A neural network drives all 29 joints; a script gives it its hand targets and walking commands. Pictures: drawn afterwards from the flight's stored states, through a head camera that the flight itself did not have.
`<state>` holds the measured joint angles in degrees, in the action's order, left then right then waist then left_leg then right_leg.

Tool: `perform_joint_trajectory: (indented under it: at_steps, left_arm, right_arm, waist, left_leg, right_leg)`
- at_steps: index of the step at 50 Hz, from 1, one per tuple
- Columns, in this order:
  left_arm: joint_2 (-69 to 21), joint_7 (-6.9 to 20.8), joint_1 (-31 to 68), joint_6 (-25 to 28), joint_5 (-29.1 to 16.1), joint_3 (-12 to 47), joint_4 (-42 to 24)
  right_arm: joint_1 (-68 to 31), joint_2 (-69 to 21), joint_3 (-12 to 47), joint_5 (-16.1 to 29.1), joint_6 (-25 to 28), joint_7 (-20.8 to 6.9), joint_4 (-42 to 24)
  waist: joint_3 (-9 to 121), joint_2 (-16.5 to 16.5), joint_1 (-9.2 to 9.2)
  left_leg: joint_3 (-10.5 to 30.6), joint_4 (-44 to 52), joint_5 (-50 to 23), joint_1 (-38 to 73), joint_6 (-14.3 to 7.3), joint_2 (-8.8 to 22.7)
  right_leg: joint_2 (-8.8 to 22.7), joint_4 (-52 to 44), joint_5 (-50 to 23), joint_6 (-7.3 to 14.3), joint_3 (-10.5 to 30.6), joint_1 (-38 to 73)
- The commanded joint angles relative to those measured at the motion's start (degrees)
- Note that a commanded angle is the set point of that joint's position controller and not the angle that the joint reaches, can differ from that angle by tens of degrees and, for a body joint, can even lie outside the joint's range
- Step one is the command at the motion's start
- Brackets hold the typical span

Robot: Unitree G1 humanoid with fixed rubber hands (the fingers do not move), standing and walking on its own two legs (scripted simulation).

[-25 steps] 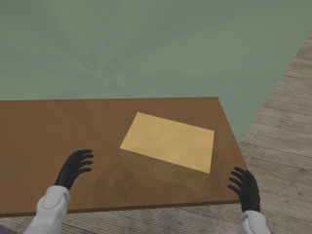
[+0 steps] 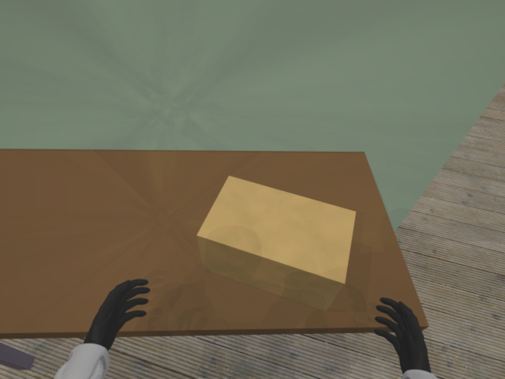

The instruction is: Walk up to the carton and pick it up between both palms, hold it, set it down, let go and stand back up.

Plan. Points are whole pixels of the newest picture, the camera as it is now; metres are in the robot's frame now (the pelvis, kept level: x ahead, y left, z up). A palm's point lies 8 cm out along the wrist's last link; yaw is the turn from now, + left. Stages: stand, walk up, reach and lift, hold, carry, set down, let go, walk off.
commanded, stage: set down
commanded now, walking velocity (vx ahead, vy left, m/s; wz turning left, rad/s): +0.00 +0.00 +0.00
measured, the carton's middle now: (276, 241) +0.41 -0.02 -0.13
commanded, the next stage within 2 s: let go in 0.80 s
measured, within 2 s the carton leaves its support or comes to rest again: neither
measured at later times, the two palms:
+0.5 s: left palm (112, 336) +0.18 +0.24 -0.05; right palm (406, 363) +0.17 -0.22 -0.06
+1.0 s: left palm (128, 335) +0.18 +0.22 -0.06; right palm (417, 362) +0.17 -0.24 -0.07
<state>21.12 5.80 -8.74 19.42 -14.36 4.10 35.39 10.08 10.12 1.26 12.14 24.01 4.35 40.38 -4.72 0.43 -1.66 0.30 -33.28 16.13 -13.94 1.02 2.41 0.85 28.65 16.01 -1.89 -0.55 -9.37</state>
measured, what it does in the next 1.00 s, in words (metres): stands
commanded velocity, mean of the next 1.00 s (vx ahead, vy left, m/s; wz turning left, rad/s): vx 0.00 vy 0.00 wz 0.00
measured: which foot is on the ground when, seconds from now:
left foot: down 0.00-1.00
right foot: down 0.00-1.00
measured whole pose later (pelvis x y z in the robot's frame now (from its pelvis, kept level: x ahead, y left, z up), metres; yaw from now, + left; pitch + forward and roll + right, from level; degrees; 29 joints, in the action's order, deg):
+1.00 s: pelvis +0.01 -0.01 +0.01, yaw -2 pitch -5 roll +0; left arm 13.4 1.3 -8.9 -4.9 -2.8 -1.3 33.2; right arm 8.6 10.0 -1.4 -0.2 11.9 1.0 42.1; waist -4.5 -0.9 -1.1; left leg -1.9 -21.3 11.7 -4.9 1.9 3.0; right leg 0.3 19.5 12.4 -0.8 1.3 -2.6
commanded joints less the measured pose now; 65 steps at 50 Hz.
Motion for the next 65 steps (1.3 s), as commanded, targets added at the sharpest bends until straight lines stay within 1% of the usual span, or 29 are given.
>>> perform_joint_trajectory:
  at_steps: [1,2,4,5,8,14,16,18,22,24,25,27,29,32,33,36,37,38,39,41,43,44,46,47,48,57,61,63,65]
  left_arm:
    - [4.1,-1.3,-0.9,-2.7,1.6,-3.3,-7.8]
    - [3.5,-1.8,-0.7,-2.8,2.8,-3.0,-7.6]
    - [8.9,0.1,1.4,-0.5,0.4,-5.3,-6.7]
    - [11.8,1.1,3.4,1.7,-2.3,-6.8,-14.4]
    - [5.3,-2.3,2.5,-2.0,3.3,-4.8,-9.5]
    - [3.2,-0.6,-0.8,-8.3,2.2,-4.6,-6.3]
    - [0.1,-2.2,1.3,-11.1,6.1,-4.5,-1.6]
    - [6.0,-0.5,-0.2,-8.0,1.4,-7.5,-11.7]
    - [-1.5,-3.5,0.2,-13.0,10.3,-5.0,-2.6]
    - [3.5,-2.0,-0.6,-11.3,6.4,-6.8,-9.6]
    - [0.1,-2.7,0.9,-13.6,8.3,-5.2,-4.7]
    - [2.9,-1.8,0.3,-12.6,6.8,-7.3,-8.6]
    - [-1.7,-3.7,3.4,-16.3,10.0,-5.8,-5.5]
    - [-3.3,-4.4,4.4,-18.8,10.6,-4.9,-6.1]
    - [0.7,-3.9,2.6,-17.5,9.2,-7.1,-11.6]
    - [-2.1,-4.7,2.8,-19.9,9.5,-5.3,-6.8]
    - [1.5,-4.0,4.8,-18.7,8.3,-6.6,-10.1]
    - [-2.6,-5.0,5.2,-20.8,11.2,-5.6,-6.1]
    - [-0.1,-4.5,4.7,-19.8,9.1,-7.4,-10.0]
    - [-3.9,-6.1,3.7,-22.7,13.6,-5.9,-8.5]
    - [0.2,-4.6,4.0,-21.1,9.6,-7.8,-11.9]
    - [-2.8,-5.1,4.1,-23.1,12.4,-6.7,-5.7]
    - [-1.2,-4.4,4.7,-22.3,11.5,-7.3,-6.1]
    - [-3.7,-5.0,3.4,-24.3,13.4,-7.3,-7.0]
    - [-2.2,-4.5,2.8,-22.8,10.7,-7.7,-10.2]
    - [-5.2,-5.0,3.9,-25.6,14.5,-7.1,-9.2]
    - [-4.5,-3.5,1.0,-25.6,11.9,-8.1,-10.4]
    - [-5.3,-4.4,6.1,-26.3,15.6,-8.3,-8.1]
    - [-2.5,-4.6,5.1,-24.3,14.0,-9.0,-14.3]
  right_arm:
    - [-3.7,4.0,-1.3,-1.8,0.9,-0.8,-9.1]
    - [-1.6,4.1,-1.3,-2.1,0.8,-0.9,-6.3]
    - [0.4,1.3,-3.4,-2.7,1.6,1.3,-9.8]
    - [-1.1,-0.2,-2.3,-3.0,3.4,2.8,-18.1]
    - [-3.6,5.5,-4.9,-4.1,0.8,-1.3,-3.4]
    - [-2.1,1.6,-2.1,-6.0,-3.0,0.2,-9.4]
    - [-6.9,4.4,-4.2,-7.2,-5.4,-1.7,-1.7]
    - [2.9,-1.7,-2.4,-6.6,-3.7,1.2,-17.7]
    - [-6.4,5.8,-3.8,-8.0,-6.3,-3.7,3.4]
    - [0.2,0.1,-2.4,-6.8,-4.9,-0.8,-10.9]
    - [-3.7,2.8,-3.1,-7.2,-6.0,-1.7,-4.2]
    - [-1.7,1.5,-2.9,-6.9,-5.7,-0.6,-11.6]
    - [-8.5,4.8,-4.7,-9.0,-7.6,-2.9,-3.2]
    - [-6.7,4.2,-4.3,-10.3,-10.3,-3.9,-1.3]
    - [-5.3,1.9,-3.5,-9.6,-9.2,-2.9,-11.7]
    - [-5.3,3.1,-4.0,-11.5,-10.3,-3.5,-2.9]
    - [-4.7,1.1,-3.4,-11.0,-9.4,-2.2,-10.3]
    - [-7.0,4.6,-4.2,-12.7,-11.1,-3.5,0.4]
    - [-4.4,2.0,-4.3,-12.0,-9.7,-2.4,-7.9]
    - [-7.3,7.4,-5.2,-12.0,-11.2,-4.6,2.0]
    - [-2.1,2.5,-3.6,-11.5,-9.2,-2.0,-8.4]
    - [-7.1,6.0,-4.7,-12.1,-10.6,-3.0,-1.2]
    - [-5.8,4.1,-4.1,-11.8,-9.9,-2.7,-4.0]
    - [-8.0,6.3,-4.9,-12.7,-11.2,-4.1,-1.8]
    - [-6.0,3.2,-3.0,-12.6,-9.7,-2.8,-8.6]
    - [-7.2,6.8,-3.5,-11.9,-11.5,-3.9,-1.0]
    - [-4.5,4.1,-1.9,-11.4,-10.5,-3.0,-9.1]
    - [-9.5,7.1,-3.5,-12.9,-11.0,-3.6,-2.8]
    - [-6.3,4.7,-4.0,-12.6,-9.9,-2.5,-5.6]
  waist:
    - [6.8,-4.8,-1.26]
    - [6.3,-6.5,-0.81]
    - [5.9,0.0,4.65]
    - [10.0,0.3,2.05]
    - [6.8,-8.8,0.77]
    - [3.1,0.3,1.35]
    - [0.9,-5.4,0.6]
    - [5.5,4.4,1.62]
    - [2.4,-8.6,-1.26]
    - [4.4,0.3,-0.37]
    - [2.9,-5.2,0.31]
    - [2.2,-0.7,0.44]
    - [0.7,-6.8,0.15]
    - [0.4,-3.8,1.09]
    - [3.1,-0.7,-0.16]
    - [3.8,-2.6,0.67]
    - [4.3,1.3,0.98]
    - [4.0,-3.4,1.02]
    - [6.5,-0.9,0.95]
    - [6.2,-7.2,0.49]
    - [6.9,1.8,1.64]
    - [7.5,-3.3,0.55]
    - [5.9,-2.7,1.8]
    - [3.5,-3.5,-0.9]
    - [6.2,1.2,0.47]
    - [3.7,-3.7,-0.49]
    - [6.2,3.9,-0.6]
    - [6.1,-1.9,0.02]
    - [7.4,-1.2,-0.77]
  left_leg:
    - [-2.9,3.2,-12.0,5.5,3.6,-2.2]
    - [-1.9,3.5,-14.7,8.0,4.0,-2.3]
    - [-2.4,4.5,-12.8,7.1,1.6,-4.4]
    - [-3.8,3.9,-12.8,7.4,1.6,-4.4]
    - [-1.3,7.1,-16.0,8.2,4.7,-3.1]
    - [-3.7,7.0,-11.9,8.5,2.1,-3.5]
    - [-2.2,8.7,-13.1,9.9,3.4,-3.0]
    - [-4.1,7.6,-15.3,10.0,1.4,-4.2]
    - [-2.4,10.5,-19.5,14.1,4.5,-3.1]
    - [-3.5,8.9,-19.1,12.7,1.9,-3.6]
    - [-3.2,9.7,-20.0,14.3,2.9,-3.5]
    - [-3.9,9.8,-17.2,12.1,1.7,-4.2]
    - [-2.6,12.1,-16.5,12.4,3.5,-3.4]
    - [-3.1,13.9,-12.4,11.7,2.9,-2.6]
    - [-3.9,13.1,-11.7,9.6,1.6,-3.2]
    - [-4.3,12.6,-13.8,13.1,2.3,-3.1]
    - [-4.8,12.5,-11.8,12.2,1.1,-4.1]
    - [-3.8,13.3,-13.4,14.3,2.0,-3.4]
    - [-5.1,12.5,-12.8,13.5,1.6,-3.6]
    - [-3.5,12.7,-19.9,14.8,3.8,-2.5]
    - [-5.7,10.7,-20.6,14.9,1.6,-3.8]
    - [-4.4,12.0,-21.7,17.0,2.6,-3.4]
    - [-4.3,12.4,-18.4,14.9,2.3,-3.6]
    - [-4.5,13.4,-17.4,14.9,2.7,-2.8]
    - [-6.3,12.6,-17.2,14.3,1.7,-3.9]
    - [-4.8,13.1,-21.1,17.8,2.9,-3.4]
    - [-6.3,12.0,-19.4,17.1,0.8,-3.9]
    - [-5.0,13.3,-17.7,18.5,1.9,-3.9]
    - [-6.1,12.9,-19.1,17.8,1.6,-3.8]
  right_leg:
    - [-2.3,-6.7,-2.3,3.8,-0.8,-0.6]
    - [-3.0,-6.0,-4.7,3.6,-1.9,-0.5]
    - [-0.9,-7.3,-9.3,1.8,1.2,-3.1]
    - [-0.3,-6.1,-11.6,1.4,1.4,1.4]
    - [-3.2,-6.5,-4.1,3.7,-0.5,-2.2]
    - [-2.2,-10.1,-6.5,2.5,-0.3,2.9]
    - [-3.8,-9.9,-0.8,3.5,-2.0,-0.4]
    - [-1.6,-10.5,-11.3,1.9,0.6,5.7]
    - [-4.2,-10.3,-5.8,4.6,-1.8,0.6]
    - [-2.6,-10.9,-10.3,3.1,1.0,3.8]
    - [-3.6,-11.2,-9.2,3.8,-1.0,3.1]
    - [-2.1,-11.6,-9.9,2.1,0.5,3.6]
    - [-4.2,-12.8,-4.2,3.7,-1.8,0.6]
    - [-4.3,-13.3,-0.9,4.2,-1.7,0.9]
    - [-3.0,-13.3,-3.3,3.0,-0.1,5.1]
    - [-3.6,-13.5,-4.1,3.8,-1.1,1.7]
    - [-2.9,-12.9,-5.6,2.3,-0.8,2.1]
    - [-3.3,-12.6,-3.4,3.6,-1.5,0.1]
    - [-3.0,-13.3,-5.3,2.9,-0.3,2.4]
    - [-4.4,-11.8,-7.3,3.9,-2.6,1.7]
    - [-3.1,-12.4,-15.1,1.7,-1.0,3.3]
    - [-4.1,-11.8,-12.9,2.6,-2.1,0.9]
    - [-4.1,-12.9,-10.5,2.6,-1.7,1.3]
    - [-3.7,-13.4,-7.0,2.9,-1.5,0.8]
    - [-3.3,-14.4,-10.0,1.9,-0.5,2.6]
    - [-4.4,-13.0,-11.9,2.1,-1.3,0.7]
    - [-3.5,-13.6,-16.1,0.6,-0.1,1.9]
    - [-4.4,-13.0,-12.9,0.9,-1.9,-0.5]
    - [-3.5,-12.3,-16.0,1.1,-0.3,2.1]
